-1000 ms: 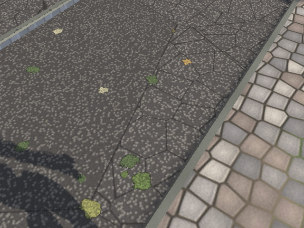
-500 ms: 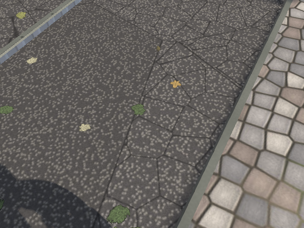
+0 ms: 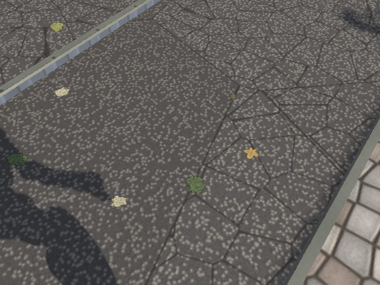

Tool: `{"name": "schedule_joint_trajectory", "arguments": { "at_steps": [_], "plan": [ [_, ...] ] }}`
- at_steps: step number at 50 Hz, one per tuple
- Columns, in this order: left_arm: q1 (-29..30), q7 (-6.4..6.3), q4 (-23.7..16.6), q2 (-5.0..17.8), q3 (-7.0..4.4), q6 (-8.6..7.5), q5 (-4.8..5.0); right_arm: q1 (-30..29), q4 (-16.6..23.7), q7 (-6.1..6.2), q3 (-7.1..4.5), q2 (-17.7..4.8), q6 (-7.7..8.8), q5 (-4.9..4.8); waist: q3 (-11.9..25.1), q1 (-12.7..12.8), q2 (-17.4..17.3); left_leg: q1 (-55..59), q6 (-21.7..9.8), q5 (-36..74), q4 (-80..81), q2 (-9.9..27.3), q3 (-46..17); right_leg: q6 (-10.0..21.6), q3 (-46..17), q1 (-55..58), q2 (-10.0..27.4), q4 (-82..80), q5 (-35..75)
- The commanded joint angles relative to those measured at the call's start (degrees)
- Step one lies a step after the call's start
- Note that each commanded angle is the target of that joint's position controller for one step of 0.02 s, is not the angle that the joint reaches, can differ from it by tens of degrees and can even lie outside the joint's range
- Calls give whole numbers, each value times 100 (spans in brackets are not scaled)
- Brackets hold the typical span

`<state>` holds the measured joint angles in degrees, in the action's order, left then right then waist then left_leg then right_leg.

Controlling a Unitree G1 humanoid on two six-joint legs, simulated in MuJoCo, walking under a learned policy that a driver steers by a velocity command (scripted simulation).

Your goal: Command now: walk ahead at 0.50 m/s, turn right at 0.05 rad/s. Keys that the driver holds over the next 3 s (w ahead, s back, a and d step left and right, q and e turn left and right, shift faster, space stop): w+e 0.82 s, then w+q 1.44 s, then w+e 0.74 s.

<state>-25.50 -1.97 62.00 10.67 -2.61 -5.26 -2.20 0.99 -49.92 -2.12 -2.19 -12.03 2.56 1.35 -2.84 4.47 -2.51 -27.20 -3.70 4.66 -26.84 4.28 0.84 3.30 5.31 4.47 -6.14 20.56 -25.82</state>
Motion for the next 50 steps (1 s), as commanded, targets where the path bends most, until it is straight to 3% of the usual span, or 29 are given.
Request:
{"name": "schedule_joint_trajectory", "arguments": {
  "at_steps": [1, 2, 3, 4, 5, 6, 7, 8, 10, 13, 16, 19, 21, 23, 26, 27, 28, 29, 30, 31, 32, 33, 35, 37, 40, 42, 46, 50],
  "plan": [
    [-460, -45, -21, 889, -187, 52, -60, -33, 248, 43, -163, -560, 156, 11, -318, -129, 276, 129, -204, -628, 357, -136, 79, 686, -1017, 53, 1747, 748, 4392],
    [-390, -16, -34, 957, -196, 79, -51, 689, -12, 86, -231, -656, 217, 37, 63, -431, 160, 946, -271, -581, 512, -320, 240, 622, -915, -19, 1536, 1644, 4872],
    [-280, 16, -71, 886, -177, 93, 24, 1731, -356, 123, -307, -811, 310, 135, 596, -857, 5, 2480, -355, -129, 399, -196, 213, 533, -723, -902, 1204, 2965, 4192],
    [-446, 34, -172, 411, -74, 61, 128, 2704, -517, 157, -416, -1305, 368, 280, 1466, -1084, -768, 4193, -558, 953, -346, 1138, -1046, 396, -387, -2480, 731, 5091, 1237],
    [-1154, -7, -129, 277, -85, 28, 522, 3050, -481, 98, -446, -1504, 275, 183, 2583, -1022, -1431, 5630, -1385, 1610, -237, 2590, -3058, 200, -547, -3969, 74, 6984, -1497],
    [-452, -56, -224, 674, -173, 55, 412, 2739, -459, 126, -470, -1375, 139, 33, 2148, -1095, -659, 5025, -1405, -340, 500, 2330, -3126, 200, -650, -4771, 425, 7203, -653],
    [478, -22, -431, 689, -176, 65, 278, 2142, -357, 157, -318, -828, 156, 51, 964, -1077, -195, 3987, -1095, -927, 818, 1900, -2277, 187, -608, -5078, 700, 7039, -24],
    [704, 51, -505, 588, -181, 78, 220, 1746, -315, 186, -221, -556, 176, 96, 465, -856, -8, 3084, -789, -626, 1035, 1601, -1662, 181, -660, -4824, 826, 6653, 454],
    [509, 205, -499, 367, -182, 276, 25, 1738, -436, 248, -120, -357, 247, 42, 196, -446, -158, 2004, -516, 97, 1216, 1324, -914, 160, -704, -4214, 1013, 6313, 778],
    [753, 279, -752, 121, -130, 463, 16, 1918, -527, 230, -132, -462, 385, 12, 96, -245, -197, 1768, -395, 764, 1335, 1156, -299, 145, -566, -4538, 1035, 6141, 978],
    [1476, 327, -1155, 109, -85, 498, -2, 2199, -639, 252, -102, -365, 435, 13, -49, -283, -185, 1896, -318, 1032, 1452, 1013, 206, 168, -523, -5075, 1084, 5641, 1659],
    [2101, 431, -1375, 96, -8, 387, 52, 2115, -645, 328, -30, -216, 458, -32, -332, -314, -45, 1633, -194, 817, 1632, 613, 824, 126, -178, -4409, 1021, 3499, 2818],
    [2519, 480, -1531, -5, 79, 390, 91, 2352, -711, 380, -61, -405, 460, -72, -446, -456, -115, 1792, -189, 1026, 1867, 732, 923, 165, 122, -3929, 964, 2364, 3017],
    [2723, 472, -1627, 85, 83, 408, 89, 2588, -815, 412, -112, -599, 416, -62, -414, -537, -130, 2601, -192, 1956, 1720, 955, 983, 285, 304, -3800, 820, 1833, 2646],
    [2227, 416, -1560, 373, -30, 375, 51, 2748, -857, 504, -186, -785, 260, -9, 96, -287, -297, 3551, -152, 4297, 283, 1115, 1272, 655, 558, -3185, 310, 1558, 1616],
    [1697, 405, -1399, 504, -106, 351, 49, 2710, -807, 502, -214, -870, 186, 35, 376, -89, -360, 3520, -203, 4335, -533, 1151, 1311, 798, 515, -2611, 141, 1429, 1310],
    [1017, 373, -1188, 680, -211, 312, 23, 2648, -726, 462, -237, -928, 129, 28, 740, 199, -267, 3070, -161, 3610, -1674, 1122, 1369, 972, 366, -1607, 17, 1034, 1291],
    [359, 306, -1068, 1118, -382, 294, -64, 2546, -523, 400, -222, -855, 128, -13, 1195, 511, 163, 1851, -9, 1802, -3349, 956, 1391, 1296, -812, -309, 805, 763, 829],
    [492, 266, -1172, 1736, -514, 323, -63, 2741, -94, 235, -102, -135, 152, -69, 1591, -40, 1545, -814, 337, -3816, -5571, -341, 975, 2341, -4075, 1413, 2606, 367, 1290],
    [190, 232, -1143, 1625, -501, 440, 112, 1742, 140, 180, -201, -670, 224, -11, 1520, 374, 549, -1663, 320, -3367, -5867, -459, -222, 2303, -4780, 1253, 2552, -462, 465],
    [669, 170, -1092, 1430, -444, 461, 146, 1374, 323, 144, -194, -656, 310, -67, 568, 105, 502, -2039, 265, -2712, -5528, -85, -275, 2037, -3885, 474, 2461, -643, 503],
    [989, 166, -1140, 1138, -375, 437, 190, 1457, 282, 158, -201, -688, 361, -64, 218, -193, 107, -1603, 268, -2301, -4926, 111, -253, 1751, -3340, -361, 2200, -784, 1263],
    [1332, 130, -1222, 890, -291, 315, 251, 1752, 204, 198, -192, -588, 190, 83, 148, -609, 23, -705, 456, -2185, -4307, 269, -273, 1497, -2429, -1281, 1689, -820, 2728],
    [1169, 142, -1184, 967, -288, 186, 260, 1782, 260, 164, -185, -487, -2, 149, 248, -720, 108, -465, 603, -2243, -3935, 271, -186, 1447, -2061, -1512, 1430, -766, 3429],
    [771, 163, -1151, 1185, -345, 160, 239, 1180, 522, 130, -179, -486, -97, 138, 104, -551, 327, -812, 752, -1686, -3163, 276, -49, 1306, -1967, -1568, 1218, -855, 3417],
    [458, 174, -1117, 1139, -333, 175, 227, 734, 673, 116, -174, -517, -110, 108, 41, -355, 458, -1164, 765, -1222, -2597, 258, -12, 1158, -1978, -1231, 1201, -904, 3455],
    [-49, 163, -984, 986, -253, 118, 195, 202, 806, 45, -121, -487, -82, 48, 49, -45, 598, -1281, 537, -432, -1708, 187, 128, 777, -1654, -473, 1246, -911, 4129],
    [-289, 89, -899, 990, -190, 79, 102, -387, 1017, -19, -67, -500, -30, -2, -155, 139, 639, -1346, 206, -388, -989, -5, 315, 698, -1411, 207, 1484, -989, 4400]
  ]
}}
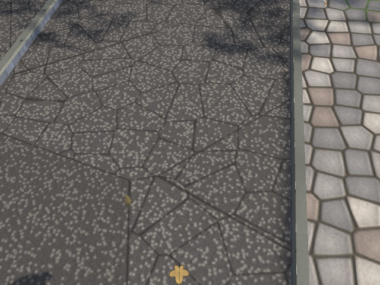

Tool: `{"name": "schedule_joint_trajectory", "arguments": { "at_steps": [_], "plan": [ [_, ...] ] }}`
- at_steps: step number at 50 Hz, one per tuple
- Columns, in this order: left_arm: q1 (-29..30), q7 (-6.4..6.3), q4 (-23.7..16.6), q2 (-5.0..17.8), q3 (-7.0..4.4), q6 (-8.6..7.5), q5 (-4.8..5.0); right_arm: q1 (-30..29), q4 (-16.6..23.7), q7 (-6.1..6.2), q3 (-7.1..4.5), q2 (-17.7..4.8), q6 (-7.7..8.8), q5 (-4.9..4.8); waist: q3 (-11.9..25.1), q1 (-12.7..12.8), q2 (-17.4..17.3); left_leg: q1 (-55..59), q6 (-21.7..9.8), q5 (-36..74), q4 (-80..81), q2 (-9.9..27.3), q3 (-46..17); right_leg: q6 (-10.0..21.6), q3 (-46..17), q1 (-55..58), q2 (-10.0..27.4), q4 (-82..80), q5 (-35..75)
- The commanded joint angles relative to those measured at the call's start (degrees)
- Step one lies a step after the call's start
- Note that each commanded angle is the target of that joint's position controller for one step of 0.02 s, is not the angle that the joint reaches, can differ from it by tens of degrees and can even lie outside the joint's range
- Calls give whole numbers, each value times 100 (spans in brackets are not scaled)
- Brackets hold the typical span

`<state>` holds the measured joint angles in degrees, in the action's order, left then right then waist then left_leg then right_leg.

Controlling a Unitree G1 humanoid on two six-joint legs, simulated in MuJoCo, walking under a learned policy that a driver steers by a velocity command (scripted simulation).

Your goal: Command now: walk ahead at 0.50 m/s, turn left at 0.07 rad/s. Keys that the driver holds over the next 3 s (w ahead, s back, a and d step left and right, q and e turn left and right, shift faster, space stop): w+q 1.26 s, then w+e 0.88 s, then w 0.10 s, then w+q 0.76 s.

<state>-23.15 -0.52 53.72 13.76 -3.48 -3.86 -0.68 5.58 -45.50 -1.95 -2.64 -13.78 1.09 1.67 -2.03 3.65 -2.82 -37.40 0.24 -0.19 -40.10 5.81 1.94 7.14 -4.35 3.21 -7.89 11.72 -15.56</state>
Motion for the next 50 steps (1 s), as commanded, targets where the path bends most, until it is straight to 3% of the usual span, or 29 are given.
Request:
{"name": "schedule_joint_trajectory", "arguments": {
  "at_steps": [1, 2, 4, 5, 6, 7, 8, 9, 10, 11, 12, 13, 17, 20, 23, 27, 30, 32, 33, 34, 35, 36, 37, 38, 40, 43, 47, 50],
  "plan": [
    [-520, -80, -46, 700, -92, -71, -81, -873, 608, -49, -19, -341, 132, -40, -291, 184, 686, -223, -291, -26, 504, -229, 221, 296, -362, 442, 1750, -86, 3571],
    [-420, -105, -39, 738, -88, -87, -94, -808, 610, -58, -20, -359, 153, -47, -307, 83, 698, 29, -401, -214, 681, -327, 247, 249, -227, 468, 1804, -1, 3948],
    [-202, -149, -46, 854, -84, -129, -121, -247, 455, -4, -74, -467, 167, -54, -48, -250, 776, 956, -649, -745, 824, -732, 384, 115, 59, 500, 1862, 650, 5810],
    [-147, -157, -29, 916, -93, -124, -161, 377, 258, 47, -137, -595, 183, -60, 279, -529, 792, 1549, -775, -972, 889, -953, 427, 60, 188, 585, 1844, 1428, 6524],
    [-47, -148, -39, 956, -96, -104, -144, 1276, -33, 93, -196, -668, 220, -27, 691, -967, 706, 2547, -921, -738, 1282, -1039, 416, -11, 395, 321, 1716, 2569, 6412],
    [7, -139, -180, 833, -37, -137, -90, 2165, -242, 155, -295, -976, 239, 91, 1220, -1315, 385, 3953, -1231, -949, 1312, -233, -572, -95, 583, -790, 1516, 4130, 4827],
    [-537, -37, -323, 381, 35, -163, 103, 2405, -297, 146, -483, -1627, 217, 136, 1697, -935, -1119, 5426, -2263, -858, 1716, 1333, -3686, -463, 862, -3058, 266, 6586, 300],
    [-224, -28, -366, 760, -34, -199, -91, 1862, -275, 53, -422, -1303, 153, -130, 1571, -777, -425, 5211, -2261, -894, 2325, 1329, -4515, -349, 30, -3745, 342, 7060, -909],
    [244, 4, -552, 782, -31, -239, -86, 1312, -132, 37, -379, -1131, 130, -157, 734, -616, -120, 4430, -2141, -1039, 2368, 1207, -3576, -334, -48, -4069, 702, 6925, -498],
    [521, 29, -643, 753, -5, -278, -85, 1124, -114, 29, -307, -841, 134, -113, 356, -555, 339, 3803, -1983, -638, 2526, 982, -3041, -352, 10, -4010, 920, 6570, -218],
    [629, 48, -707, 665, 1, -235, -107, 1090, -145, 58, -267, -730, 151, -100, 103, -418, 427, 3315, -1818, -223, 2608, 726, -2648, -398, 26, -3868, 1059, 6228, -162],
    [578, 62, -763, 589, 28, -136, -164, 1074, -212, 91, -225, -625, 174, -120, 69, -257, 319, 2953, -1669, 87, 2700, 466, -2308, -490, 40, -3624, 1164, 5931, -123],
    [805, 103, -962, 442, 87, 108, -216, 1385, -289, 111, -293, -901, 286, -172, 106, -224, 74, 2539, -1641, 486, 2911, 124, -1844, -835, 281, -3635, 1258, 5079, 74],
    [1650, 123, -1285, 442, 112, 127, -199, 1689, -308, 124, -314, -933, 257, -187, -71, -462, -1, 2595, -1475, 455, 3007, -42, -1824, -1031, 385, -3957, 1285, 4041, 778],
    [2209, 153, -1476, 400, 157, 111, -151, 2004, -317, 139, -341, -958, 220, -191, 17, -726, -89, 3019, -1271, 677, 2796, -129, -1874, -1069, 383, -4011, 1165, 3221, 1358],
    [2789, 160, -1722, 444, 207, 47, -96, 2281, -276, 195, -362, -999, 177, -111, 64, -934, -130, 3597, -1258, 1230, 2374, -6, -2169, -998, 348, -4002, 962, 2548, 1335],
    [2518, 137, -1742, 635, 173, -38, -70, 1996, -108, 257, -405, -1136, 170, -58, 122, -669, -206, 3563, -1064, 1426, 1971, 118, -2465, -824, 203, -3195, 826, 1914, 932],
    [1449, 47, -1435, 862, 74, -123, -72, 1647, 12, 216, -421, -1220, 210, -84, 538, -130, -86, 3107, -821, 1922, 1008, -177, -2371, -610, 294, -1538, 622, 1387, 723],
    [692, -38, -1327, 1188, -25, -198, -172, 1652, 86, 154, -359, -1002, 263, -156, 1143, 197, 396, 2579, -663, 1317, -250, -548, -2017, -352, -369, -293, 1347, 1203, 317],
    [94, -125, -1367, 1684, -143, -166, -297, 1936, 295, 151, -240, -504, 284, -341, 1916, 255, 1350, 1207, -459, -1267, -1885, -1216, -1208, 62, -2301, 1185, 2874, 916, -557],
    [316, -94, -1314, 1729, -192, -57, -199, 2292, 377, 170, -244, -691, 226, -205, 2022, -146, 2025, 292, -475, -3205, -2704, -1303, -856, 478, -4038, 1146, 3414, 481, -774],
    [719, -63, -1421, 1136, -86, -4, -157, 2129, 170, 192, -275, -906, 128, -66, 1161, -256, 1002, 17, -489, -2737, -3094, -840, -886, 440, -3390, 390, 3191, 493, -1216],
    [973, -40, -1443, 731, 14, -3, -122, 1753, 180, 121, -258, -850, 104, -24, 569, -235, 488, 85, -442, -2294, -2951, -673, -812, 339, -2487, -315, 2848, 341, -898],
    [1090, -36, -1418, 604, 59, -14, -139, 1609, 223, 67, -244, -736, 74, -17, 291, -330, 580, 212, -397, -2077, -2713, -515, -747, 191, -1795, -753, 2574, 151, -334],
    [937, -32, -1259, 628, 56, -105, -102, 1544, 255, -35, -231, -685, -57, 69, 122, -414, 901, 369, -301, -1892, -2575, -378, -637, 92, -952, -1103, 2277, -16, 653],
    [714, 18, -1127, 730, -3, -237, -19, 1201, 439, -124, -210, -634, -134, 47, 169, -449, 851, 98, -218, -1488, -2479, -312, -589, 189, -370, -992, 2315, -182, 1540],
    [483, 32, -974, 762, -43, -225, -25, 470, 689, -196, -158, -558, -142, 38, 8, -340, 765, -365, -114, -793, -1845, -238, -444, 192, 381, -768, 2228, -311, 2010],
    [390, 44, -890, 807, -65, -204, -27, -66, 849, -266, -71, -429, -105, 16, -115, -227, 776, -85, -161, -181, -845, -231, -170, 73, 919, -759, 2095, -288, 2100]
  ]
}}
Over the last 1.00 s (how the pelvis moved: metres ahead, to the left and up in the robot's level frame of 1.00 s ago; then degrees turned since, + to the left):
0.54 -0.07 -0.03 -26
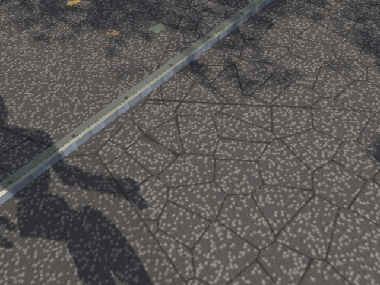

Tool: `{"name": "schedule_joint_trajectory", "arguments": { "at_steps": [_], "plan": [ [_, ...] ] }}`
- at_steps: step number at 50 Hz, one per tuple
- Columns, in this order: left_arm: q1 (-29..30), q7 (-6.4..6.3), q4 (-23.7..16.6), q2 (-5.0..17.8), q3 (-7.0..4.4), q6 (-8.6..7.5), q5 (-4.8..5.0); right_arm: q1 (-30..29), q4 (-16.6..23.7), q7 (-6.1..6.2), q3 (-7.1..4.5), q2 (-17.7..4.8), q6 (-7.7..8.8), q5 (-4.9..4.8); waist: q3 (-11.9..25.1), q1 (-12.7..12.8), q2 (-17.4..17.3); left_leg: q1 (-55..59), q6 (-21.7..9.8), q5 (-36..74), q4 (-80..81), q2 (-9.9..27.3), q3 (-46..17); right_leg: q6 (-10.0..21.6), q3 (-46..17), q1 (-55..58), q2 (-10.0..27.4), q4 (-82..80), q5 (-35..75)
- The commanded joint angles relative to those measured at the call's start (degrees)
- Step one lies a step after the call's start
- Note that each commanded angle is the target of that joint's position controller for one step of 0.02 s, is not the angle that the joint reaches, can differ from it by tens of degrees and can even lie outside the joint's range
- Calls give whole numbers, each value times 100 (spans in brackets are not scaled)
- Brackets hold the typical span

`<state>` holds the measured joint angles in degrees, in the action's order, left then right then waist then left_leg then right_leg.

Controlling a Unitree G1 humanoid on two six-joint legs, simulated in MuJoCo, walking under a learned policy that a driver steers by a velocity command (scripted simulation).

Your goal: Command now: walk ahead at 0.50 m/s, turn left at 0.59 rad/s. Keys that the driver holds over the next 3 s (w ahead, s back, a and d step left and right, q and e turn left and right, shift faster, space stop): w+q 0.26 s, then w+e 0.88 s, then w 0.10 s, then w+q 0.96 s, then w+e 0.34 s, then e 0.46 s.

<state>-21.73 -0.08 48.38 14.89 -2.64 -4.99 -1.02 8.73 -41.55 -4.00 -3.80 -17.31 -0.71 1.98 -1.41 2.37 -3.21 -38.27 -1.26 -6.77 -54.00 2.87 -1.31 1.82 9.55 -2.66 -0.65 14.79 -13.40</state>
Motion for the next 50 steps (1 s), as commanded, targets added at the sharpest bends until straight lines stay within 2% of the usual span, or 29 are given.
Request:
{"name": "schedule_joint_trajectory", "arguments": {
  "at_steps": [1, 4, 6, 8, 9, 10, 11, 12, 13, 14, 16, 17, 19, 21, 25, 30, 33, 35, 36, 37, 38, 39, 40, 41, 42, 43, 45, 47, 50],
  "plan": [
    [169, -7, -319, 735, -162, -84, 10, -587, 529, -87, 71, -46, 86, -11, -228, -37, 824, 105, -58, 552, 858, 62, 263, 580, -366, -129, 1404, -583, 1913],
    [-87, -42, -182, 864, -203, -26, 3, -978, 703, -112, 97, -75, 89, 27, -334, 76, 828, 293, -259, 199, 1481, -19, 579, 496, -141, 276, 1562, -395, 2348],
    [-180, -73, -100, 972, -220, 47, -13, -979, 753, -78, 77, -130, 87, 63, -250, 32, 870, 603, -460, -344, 1754, -251, 800, 416, 81, 602, 1614, 109, 3609],
    [-232, -106, -44, 1161, -250, 139, -21, -387, 619, 3, -1, -264, 109, 102, 203, -256, 955, 1434, -728, -946, 1962, -695, 978, 364, 296, 793, 1626, 1380, 5332],
    [-183, -113, -68, 1191, -244, 189, 6, 452, 364, 67, -82, -373, 165, 138, 694, -649, 790, 2514, -900, -766, 2397, -902, 941, 271, 444, 443, 1540, 2574, 5169],
    [-169, -101, -230, 1052, -195, 194, -13, 1417, 99, 169, -239, -782, 192, 185, 1335, -1045, 260, 4050, -1178, -1222, 2666, -218, -126, 91, 484, -742, 1399, 4239, 3490],
    [-311, 35, -686, 361, -50, 161, -18, 1252, 195, 245, -397, -1488, 172, 72, 1737, -596, -1194, 5709, -1926, -1222, 3046, 1523, -3171, -264, 261, -3352, 309, 6155, -1742],
    [402, 38, -822, 840, -140, 127, -90, 1550, 285, 281, -406, -1436, 126, -92, 1893, -1032, -282, 5734, -2072, -707, 3597, 1690, -4128, -253, -949, -3978, 155, 6651, -1704],
    [756, 59, -943, 774, -121, 78, 3, 1342, 121, 333, -359, -1258, 116, -107, 1067, -873, -22, 5196, -1959, 47, 3593, 1520, -3087, -191, -1102, -4283, 459, 6484, -1068],
    [559, 55, -814, 647, -54, 31, 35, 1085, 58, 365, -236, -838, 143, -115, 580, -572, 224, 4386, -1716, 913, 3653, 1313, -2354, -151, -1033, -3942, 678, 5891, -670],
    [125, 76, -561, 569, -26, 184, -94, 621, 66, 382, -59, -380, 252, -116, 365, -114, 206, 3398, -1371, 1736, 3901, 847, -1458, -186, -1025, -3060, 856, 5247, -566],
    [-35, 102, -452, 546, -26, 285, -129, 621, 31, 358, -13, -303, 329, -127, 417, -52, 129, 3175, -1319, 1966, 4020, 772, -1232, -203, -982, -2766, 841, 5127, -527],
    [-3, 165, -401, 502, -41, 375, -91, 804, -140, 330, -32, -422, 445, -141, 312, -30, 111, 3056, -1265, 2054, 4262, 683, -910, -206, -919, -2803, 799, 4907, -237],
    [394, 202, -469, 461, -45, 406, -53, 997, -279, 322, -48, -508, 494, -121, 39, -149, 104, 3119, -1138, 1776, 4519, 663, -684, -183, -952, -3219, 825, 4591, 246],
    [1067, 220, -596, 423, -61, 393, -2, 1267, -471, 343, -7, -452, 546, -99, -247, -382, 78, 3553, -865, 1699, 4695, 651, -209, -115, -1221, -3806, 583, 3865, 963],
    [1756, 290, -784, 293, 16, 333, -59, 1407, -672, 443, 59, -377, 602, -84, -479, -556, 69, 4059, -696, 2234, 4748, 750, 344, 12, -829, -3767, 362, 2713, 1444],
    [1953, 330, -927, 236, 60, 308, -72, 1542, -852, 522, 80, -440, 580, -57, -460, -560, 15, 4529, -576, 3506, 4313, 872, 608, 240, -443, -3442, 155, 2093, 1054],
    [1563, 292, -857, 345, 18, 317, -72, 1454, -897, 581, 57, -628, 556, -30, -120, -341, -204, 4787, -460, 5469, 3462, 926, 782, 493, -153, -2820, -210, 1997, 453],
    [1079, 265, -735, 449, -29, 306, -82, 1395, -897, 604, 38, -717, 518, -2, 169, -121, -280, 4819, -438, 6112, 2703, 951, 852, 642, -93, -2330, -402, 1942, 157],
    [346, 232, -528, 599, -111, 265, -112, 1327, -870, 613, 22, -795, 475, 8, 572, 201, -260, 4545, -428, 5886, 1633, 935, 929, 812, -197, -1460, -530, 1653, 115],
    [-564, 172, -295, 900, -245, 234, -196, 1145, -734, 609, 35, -812, 481, -34, 1055, 691, 35, 3502, -351, 4452, 115, 776, 1053, 1131, -904, -30, -108, 1298, 157],
    [-786, 84, -324, 1680, -471, 274, -216, 1467, -391, 493, 168, -217, 550, -148, 1668, 404, 1425, 1151, -61, -54, -2272, -260, 1109, 2049, -3689, 1841, 1660, 1236, 463],
    [-617, 120, -326, 1578, -465, 312, 75, 1142, -296, 449, 109, -480, 593, -34, 1994, 414, 1034, 59, -63, -2237, -3117, -755, -18, 2428, -5438, 2161, 2041, 492, 881],
    [-241, 96, -318, 1432, -441, 341, 132, 764, -152, 407, 139, -447, 648, -29, 1078, 255, 623, -362, -93, -1658, -2910, -280, -363, 2193, -4436, 1427, 1866, 349, 680],
    [49, 87, -347, 1085, -356, 356, 110, 670, -109, 388, 163, -448, 700, -65, 472, 82, 274, -231, -64, -1288, -2394, -45, -241, 1937, -3838, 567, 1672, 147, 893],
    [280, 76, -362, 878, -293, 348, 96, 667, -131, 388, 157, -422, 658, -40, 78, -147, 97, 46, -2, -1215, -1911, 119, -196, 1685, -3357, -122, 1358, 4, 1286],
    [474, 61, -380, 751, -230, 281, 110, 888, -141, 367, 193, -329, 417, 97, 19, -424, 308, 638, 201, -1174, -1350, 239, -118, 1497, -2715, -879, 904, -187, 1799],
    [361, 82, -346, 904, -274, 190, 114, 839, -62, 338, 214, -243, 287, 108, 101, -456, 442, 689, 338, -968, -947, 229, 40, 1503, -2475, -1070, 701, -254, 2139],
    [109, 71, -309, 1003, -312, 179, 120, 139, 204, 322, 222, -234, 267, 84, -66, -249, 563, 325, 495, -291, -25, 262, 138, 1365, -2454, -1025, 537, -376, 1941]
  ]
}}
Over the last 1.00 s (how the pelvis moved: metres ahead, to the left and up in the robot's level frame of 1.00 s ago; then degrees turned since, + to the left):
0.54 0.10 0.01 33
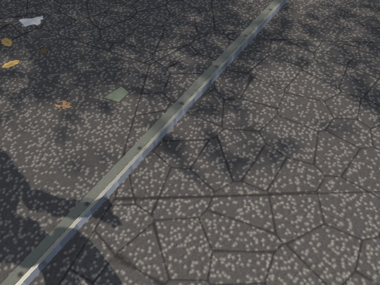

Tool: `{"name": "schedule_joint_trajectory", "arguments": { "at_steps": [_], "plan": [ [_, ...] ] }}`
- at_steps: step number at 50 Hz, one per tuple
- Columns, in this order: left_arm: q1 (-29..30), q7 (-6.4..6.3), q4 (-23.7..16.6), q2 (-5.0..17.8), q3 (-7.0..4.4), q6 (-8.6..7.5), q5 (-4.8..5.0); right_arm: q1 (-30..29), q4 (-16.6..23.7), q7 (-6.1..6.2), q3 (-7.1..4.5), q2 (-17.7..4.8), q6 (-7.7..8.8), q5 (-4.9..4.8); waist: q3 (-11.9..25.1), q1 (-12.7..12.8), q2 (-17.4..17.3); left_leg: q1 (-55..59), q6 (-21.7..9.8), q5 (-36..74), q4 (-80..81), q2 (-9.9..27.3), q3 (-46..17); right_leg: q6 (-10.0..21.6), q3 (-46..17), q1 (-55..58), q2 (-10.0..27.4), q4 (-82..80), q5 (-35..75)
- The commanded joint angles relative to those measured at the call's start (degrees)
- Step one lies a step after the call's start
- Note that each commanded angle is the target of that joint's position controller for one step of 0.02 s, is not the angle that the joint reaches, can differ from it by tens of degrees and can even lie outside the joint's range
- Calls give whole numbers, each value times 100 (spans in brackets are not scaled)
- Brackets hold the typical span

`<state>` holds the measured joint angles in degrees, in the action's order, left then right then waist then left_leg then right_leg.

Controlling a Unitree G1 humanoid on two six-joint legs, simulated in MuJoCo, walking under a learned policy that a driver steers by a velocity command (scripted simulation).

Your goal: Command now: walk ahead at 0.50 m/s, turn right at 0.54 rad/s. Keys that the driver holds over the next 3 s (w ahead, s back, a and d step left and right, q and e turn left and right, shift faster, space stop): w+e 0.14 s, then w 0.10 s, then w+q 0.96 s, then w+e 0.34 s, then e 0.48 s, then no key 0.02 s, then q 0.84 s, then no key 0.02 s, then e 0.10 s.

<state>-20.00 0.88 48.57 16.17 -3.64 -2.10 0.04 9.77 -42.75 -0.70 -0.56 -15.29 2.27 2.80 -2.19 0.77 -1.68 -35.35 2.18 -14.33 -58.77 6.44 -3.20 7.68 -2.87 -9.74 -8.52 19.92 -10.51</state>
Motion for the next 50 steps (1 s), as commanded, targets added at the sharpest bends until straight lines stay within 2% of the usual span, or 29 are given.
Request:
{"name": "schedule_joint_trajectory", "arguments": {
  "at_steps": [1, 4, 7, 10, 11, 12, 13, 14, 15, 16, 17, 18, 20, 22, 25, 27, 31, 34, 35, 36, 37, 38, 39, 40, 41, 42, 44, 47, 50],
  "plan": [
    [-166, -27, -312, 868, -217, -100, 22, -206, 397, -11, -95, -427, -29, -10, -16, 12, 459, -48, 176, 719, 789, -114, 329, 699, -1225, -210, 1276, -859, 1616],
    [-478, -47, -275, 907, -249, -72, 8, -770, 574, -37, -64, -406, 3, -56, 43, 295, 550, -147, 175, 1231, 1582, -249, 303, 559, -1358, 260, 1261, -650, 1740],
    [-661, -89, -285, 959, -270, -50, -58, -1182, 738, -51, -43, -457, 71, -99, 66, 456, 563, -109, 100, 1248, 2128, -422, 276, 529, -1599, 684, 1389, -332, 2167],
    [-443, -148, -348, 989, -260, -83, -97, -837, 674, -48, -77, -597, 147, -102, 131, 227, 637, 725, -160, 998, 2740, -525, 219, 295, -1757, 756, 1602, -53, 2441],
    [-334, -148, -354, 1014, -254, -108, -105, -457, 553, -19, -122, -689, 173, -101, 229, 51, 656, 1305, -277, 772, 2864, -639, 271, 195, -1751, 678, 1604, 218, 2892],
    [-269, -131, -326, 1004, -235, -133, -89, 206, 331, 30, -183, -781, 221, -81, 503, -275, 492, 2122, -409, 717, 3180, -773, 380, 80, -1561, 628, 1399, 945, 3353],
    [-304, -94, -311, 846, -173, -173, -70, 956, 154, 95, -261, -992, 289, -17, 1007, -612, 188, 3176, -628, 544, 3319, -357, 25, -50, -1197, 289, 1070, 2080, 2969],
    [-601, -77, -475, 400, -48, -217, 15, 1692, 144, 176, -356, -1449, 297, 83, 1783, -697, -590, 4437, -1067, -497, 3543, 1021, -1907, -233, -659, -686, 572, 3807, 1056],
    [-1188, -47, -460, 413, -52, -206, 12, 1655, -74, 138, -496, -1757, 185, -35, 1930, -316, -1848, 4865, -1745, -625, 4390, 1718, -4386, -370, -306, -2017, -134, 4907, -1922],
    [-843, -80, -339, 696, -62, -147, -172, 1118, 56, 73, -408, -1207, 130, -143, 987, -200, -644, 4247, -1756, -1257, 4413, 1519, -4036, -308, -546, -2591, 324, 5303, -1641],
    [-240, -22, -433, 692, -44, -153, -231, 777, 106, 29, -332, -839, 132, -203, 456, -233, -67, 3616, -1682, -1015, 4422, 1198, -3113, -329, -413, -2607, 578, 5131, -1191],
    [49, 14, -527, 623, -19, -161, -238, 617, 70, 6, -277, -654, 135, -170, 203, -131, 18, 3193, -1524, -403, 4538, 858, -2489, -357, -263, -2528, 816, 4734, -933],
    [156, 57, -582, 519, 34, -91, -332, 748, -110, -1, -250, -607, 194, -205, 149, -13, -326, 2869, -1410, 945, 4588, 418, -1818, -520, -84, -2230, 1005, 4246, -819],
    [174, 79, -620, 428, 87, -57, -327, 1017, -262, -14, -289, -689, 251, -252, 303, 23, -409, 2873, -1542, 1824, 4580, 315, -1582, -670, 65, -2147, 1010, 3979, -819],
    [838, 85, -848, 316, 182, -42, -292, 1235, -395, 26, -357, -801, 211, -280, 94, -79, -360, 2673, -1658, 1554, 4836, 215, -1411, -889, 226, -2364, 1106, 3149, -501],
    [1370, 93, -1013, 240, 248, -51, -263, 1370, -452, 28, -386, -795, 180, -279, -20, -220, -359, 2543, -1576, 1365, 4909, 100, -1326, -967, 289, -2281, 1101, 2469, -13],
    [1968, 66, -1210, 269, 285, -100, -169, 1667, -530, 8, -467, -899, 157, -240, 60, -433, -318, 2639, -1431, 1727, 4596, 90, -1388, -1000, 319, -1884, 935, 1668, 493],
    [1862, 5, -1249, 390, 244, -164, -140, 1569, -480, 34, -523, -986, 125, -208, 127, -297, -360, 2610, -1245, 1864, 4168, 167, -1665, -895, 220, -1253, 832, 1219, 254],
    [1576, -22, -1172, 438, 215, -195, -140, 1455, -445, 48, -544, -1027, 112, -211, 175, -138, -341, 2495, -1160, 1825, 3934, 133, -1739, -840, 226, -793, 775, 962, 166],
    [1091, -73, -1016, 532, 161, -245, -166, 1363, -416, 50, -545, -1011, 115, -228, 344, 103, -162, 2282, -1033, 1904, 3407, -81, -1664, -740, 227, -33, 737, 599, 158],
    [442, -154, -894, 846, 55, -321, -255, 1316, -350, 23, -496, -813, 158, -275, 780, 397, 285, 1870, -868, 1564, 2311, -459, -1351, -531, -375, 953, 1346, 335, -217],
    [-302, -242, -890, 1353, -68, -312, -380, 1395, -122, 23, -373, -309, 194, -399, 1554, 635, 1211, 876, -664, -148, 669, -1016, -557, -173, -2034, 2249, 2845, -68, -1526],
    [-207, -245, -812, 1558, -161, -184, -294, 1710, 4, 43, -385, -434, 135, -327, 1528, 319, 1941, -203, -646, -1766, -249, -1300, -75, 317, -3935, 2172, 3489, -682, -2248],
    [148, -215, -898, 1005, -62, -141, -247, 1654, -196, 61, -430, -673, 29, -184, 838, 147, 1006, -401, -701, -1407, -768, -784, -241, 366, -3507, 1543, 3302, -666, -2655],
    [430, -183, -933, 580, 36, -165, -198, 1334, -223, -9, -432, -626, 2, -144, 340, 111, 530, -348, -672, -955, -747, -630, -221, 276, -2672, 988, 2951, -740, -2102],
    [569, -165, -912, 414, 83, -195, -204, 1198, -209, -59, -419, -502, -26, -147, 122, 17, 565, -192, -619, -690, -570, -482, -173, 148, -1914, 619, 2683, -875, -1228],
    [498, -171, -790, 350, 95, -287, -183, 1080, -192, -144, -418, -449, -134, -57, 43, -70, 818, -41, -517, -402, -504, -370, -51, 28, -1013, 390, 2354, -971, -12],
    [252, -134, -623, 432, 40, -396, -109, 674, 6, -235, -397, -368, -205, -71, 137, -102, 717, -323, -427, 53, -500, -331, -3, 95, -384, 564, 2364, -1027, 1167],
    [64, -126, -478, 440, 13, -390, -106, 103, 216, -308, -358, -317, -223, -66, 25, -30, 650, -689, -333, 539, -88, -271, 92, 130, 165, 708, 2331, -1107, 1610]
  ]
}}
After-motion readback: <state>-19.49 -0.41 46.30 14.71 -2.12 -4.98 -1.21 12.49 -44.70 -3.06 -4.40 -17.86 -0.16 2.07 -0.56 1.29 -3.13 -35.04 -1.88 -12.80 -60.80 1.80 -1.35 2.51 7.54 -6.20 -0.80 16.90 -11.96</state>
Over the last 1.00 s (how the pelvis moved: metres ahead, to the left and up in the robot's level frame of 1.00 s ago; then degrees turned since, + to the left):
0.55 0.05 0.00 -6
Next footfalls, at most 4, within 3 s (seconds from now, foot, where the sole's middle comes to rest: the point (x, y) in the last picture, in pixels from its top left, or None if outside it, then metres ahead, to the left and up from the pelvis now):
0.26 left None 0.33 0.12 -0.78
0.74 right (234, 264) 0.55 -0.09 -0.78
1.26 left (161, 209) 0.77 0.18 -0.78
1.78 right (185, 152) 1.05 0.09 -0.78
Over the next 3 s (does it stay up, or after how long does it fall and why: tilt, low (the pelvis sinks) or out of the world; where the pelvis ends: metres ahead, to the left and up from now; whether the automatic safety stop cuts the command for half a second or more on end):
stays up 0.93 0.18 0.00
